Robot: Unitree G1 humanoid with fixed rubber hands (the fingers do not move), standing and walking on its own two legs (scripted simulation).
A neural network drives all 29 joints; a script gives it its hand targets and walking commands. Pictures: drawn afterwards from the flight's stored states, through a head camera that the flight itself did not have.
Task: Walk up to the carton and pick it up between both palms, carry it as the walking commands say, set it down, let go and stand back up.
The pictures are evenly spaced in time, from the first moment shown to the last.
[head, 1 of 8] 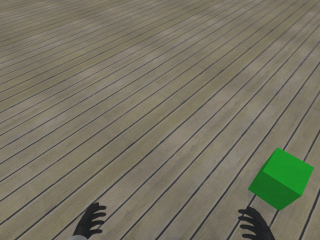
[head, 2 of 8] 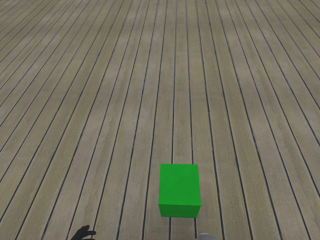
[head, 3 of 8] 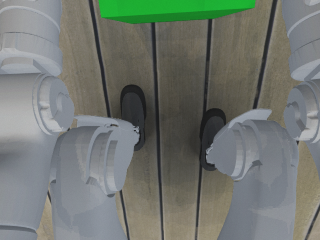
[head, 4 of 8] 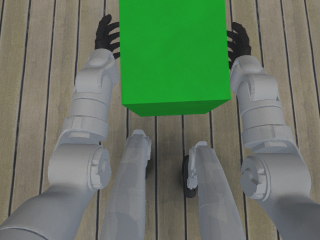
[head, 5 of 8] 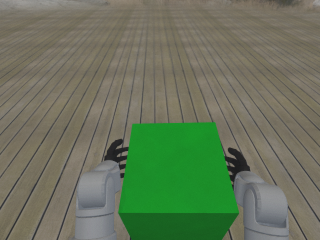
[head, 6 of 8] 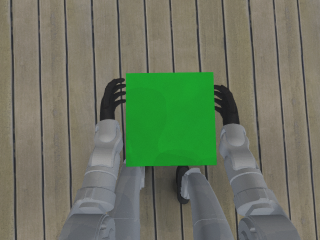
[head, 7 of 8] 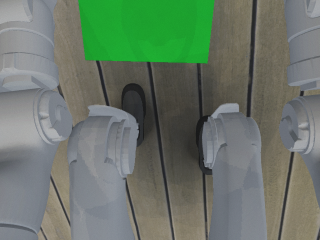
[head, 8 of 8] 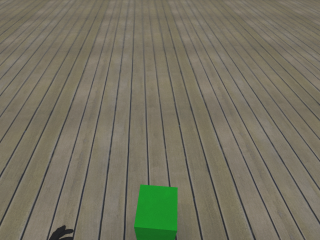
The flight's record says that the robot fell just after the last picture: no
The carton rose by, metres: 0.68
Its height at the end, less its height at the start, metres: +0.00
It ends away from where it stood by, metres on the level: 0.09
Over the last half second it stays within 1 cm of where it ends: yes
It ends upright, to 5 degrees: yes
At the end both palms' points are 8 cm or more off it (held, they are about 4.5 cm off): yes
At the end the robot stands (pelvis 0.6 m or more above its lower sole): yes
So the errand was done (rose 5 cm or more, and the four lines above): yes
